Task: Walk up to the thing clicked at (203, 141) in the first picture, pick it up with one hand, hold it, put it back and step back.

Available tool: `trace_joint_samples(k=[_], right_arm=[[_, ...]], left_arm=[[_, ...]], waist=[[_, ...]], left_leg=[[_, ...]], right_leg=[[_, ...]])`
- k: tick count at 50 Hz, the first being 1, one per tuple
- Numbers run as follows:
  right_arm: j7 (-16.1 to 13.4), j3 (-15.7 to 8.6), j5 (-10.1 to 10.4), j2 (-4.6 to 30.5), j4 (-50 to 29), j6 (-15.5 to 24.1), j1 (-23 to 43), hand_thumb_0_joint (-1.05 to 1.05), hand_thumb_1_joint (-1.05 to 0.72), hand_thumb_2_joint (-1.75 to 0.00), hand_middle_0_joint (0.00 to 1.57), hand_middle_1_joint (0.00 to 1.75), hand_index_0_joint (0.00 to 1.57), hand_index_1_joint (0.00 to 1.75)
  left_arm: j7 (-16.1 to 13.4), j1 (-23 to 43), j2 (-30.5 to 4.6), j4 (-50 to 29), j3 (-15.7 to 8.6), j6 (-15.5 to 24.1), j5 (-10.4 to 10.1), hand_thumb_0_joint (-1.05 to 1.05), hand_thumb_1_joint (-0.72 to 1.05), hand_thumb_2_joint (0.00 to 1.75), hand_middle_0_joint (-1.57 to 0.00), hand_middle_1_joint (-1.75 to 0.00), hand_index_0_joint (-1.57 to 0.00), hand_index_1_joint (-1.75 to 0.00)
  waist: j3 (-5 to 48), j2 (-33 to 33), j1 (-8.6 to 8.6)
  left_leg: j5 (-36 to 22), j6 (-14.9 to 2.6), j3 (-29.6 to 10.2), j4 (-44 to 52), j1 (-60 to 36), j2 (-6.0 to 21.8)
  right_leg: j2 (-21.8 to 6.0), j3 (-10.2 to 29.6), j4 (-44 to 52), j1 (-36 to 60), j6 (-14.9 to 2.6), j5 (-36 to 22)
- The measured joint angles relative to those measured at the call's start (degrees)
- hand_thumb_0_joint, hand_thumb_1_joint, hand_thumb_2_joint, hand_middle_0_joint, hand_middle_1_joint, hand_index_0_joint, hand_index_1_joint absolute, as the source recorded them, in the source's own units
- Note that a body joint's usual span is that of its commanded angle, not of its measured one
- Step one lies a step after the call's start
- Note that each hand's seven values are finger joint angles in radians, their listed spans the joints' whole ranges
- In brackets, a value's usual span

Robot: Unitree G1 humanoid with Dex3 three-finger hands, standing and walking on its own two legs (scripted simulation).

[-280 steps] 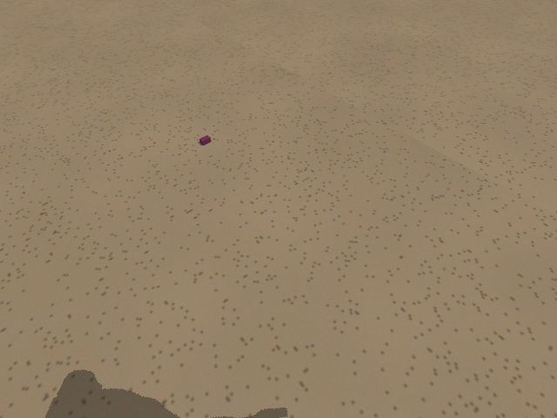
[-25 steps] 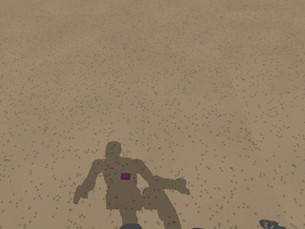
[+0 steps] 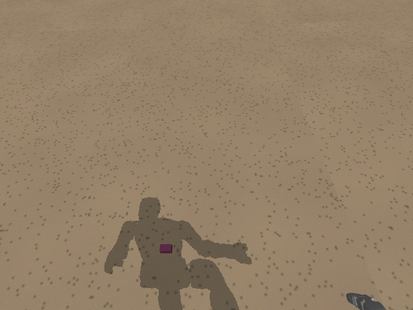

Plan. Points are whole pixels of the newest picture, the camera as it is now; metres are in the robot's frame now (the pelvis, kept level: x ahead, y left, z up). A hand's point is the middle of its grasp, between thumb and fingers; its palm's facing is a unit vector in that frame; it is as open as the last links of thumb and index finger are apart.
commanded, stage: walk up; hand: left
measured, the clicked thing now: (166, 248) +0.49 +0.24 -0.76
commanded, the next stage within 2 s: stand in 0.68 s
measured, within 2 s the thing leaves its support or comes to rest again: neither
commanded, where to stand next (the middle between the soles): +0.10 +0.01 m, yaw -1 degrees
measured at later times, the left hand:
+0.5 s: hand out of the picture +0.09 +0.26 -0.15, palm faces -0.07 -0.92 -0.40, open 7.4 cm
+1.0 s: hand out of the picture +0.11 +0.24 -0.15, palm faces -0.04 -0.94 -0.32, open 7.3 cm
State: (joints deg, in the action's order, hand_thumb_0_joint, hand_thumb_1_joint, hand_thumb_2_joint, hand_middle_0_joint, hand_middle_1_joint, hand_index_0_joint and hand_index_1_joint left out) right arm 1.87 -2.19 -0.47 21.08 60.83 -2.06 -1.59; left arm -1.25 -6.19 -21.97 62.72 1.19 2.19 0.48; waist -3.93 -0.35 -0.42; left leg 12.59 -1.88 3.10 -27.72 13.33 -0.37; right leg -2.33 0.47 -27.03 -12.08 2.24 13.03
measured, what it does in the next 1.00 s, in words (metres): stands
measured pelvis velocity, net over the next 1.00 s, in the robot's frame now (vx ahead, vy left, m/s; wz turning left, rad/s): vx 0.03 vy -0.01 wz -0.01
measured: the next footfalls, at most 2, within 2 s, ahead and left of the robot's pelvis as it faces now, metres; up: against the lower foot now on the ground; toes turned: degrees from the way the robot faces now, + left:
none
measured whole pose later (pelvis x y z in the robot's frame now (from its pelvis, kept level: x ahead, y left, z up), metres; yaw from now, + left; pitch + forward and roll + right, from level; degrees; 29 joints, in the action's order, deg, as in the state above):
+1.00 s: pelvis +0.03 -0.01 +0.01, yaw -1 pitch -2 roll +0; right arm 0.5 -0.6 -0.6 19.2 65.3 0.7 -4.0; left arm 0.3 -5.6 -19.8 65.1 0.2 0.6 0.7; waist -2.0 0.8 0.4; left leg 9.6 -0.7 3.3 -17.5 6.4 0.1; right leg -1.6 0.6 -17.4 -5.7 1.6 10.1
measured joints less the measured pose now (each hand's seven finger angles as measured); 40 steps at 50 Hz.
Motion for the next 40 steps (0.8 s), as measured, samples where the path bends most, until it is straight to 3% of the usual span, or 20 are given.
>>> trace_joint_samples(k=[34,40], right_arm=[[-0.11,-0.49,-0.33,-0.12,1.52,-0.11,-2.93,0.01,-0.91,-0.90,0.20,0.30,0.21,0.30],[-0.76,0.83,-0.32,-1.26,3.47,1.37,-2.96,0.01,-0.91,-0.90,0.20,0.30,0.21,0.30]], left_arm=[[0.27,0.36,0.89,0.51,-0.67,-1.06,0.47,0.00,0.90,0.90,-0.21,-0.30,-0.21,-0.30],[1.07,0.65,1.11,1.52,-0.78,-1.60,0.19,0.00,0.90,0.90,-0.20,-0.30,-0.21,-0.30]], waist=[[-0.15,-0.04,0.76],[1.23,0.86,0.85]], left_leg=[[-1.11,0.34,0.94,4.20,-2.86,0.21],[-2.24,0.61,0.63,7.42,-4.80,0.17]], right_leg=[[0.29,0.90,3.18,1.95,-0.25,-0.94],[0.32,0.54,6.41,4.00,-0.30,-1.98]])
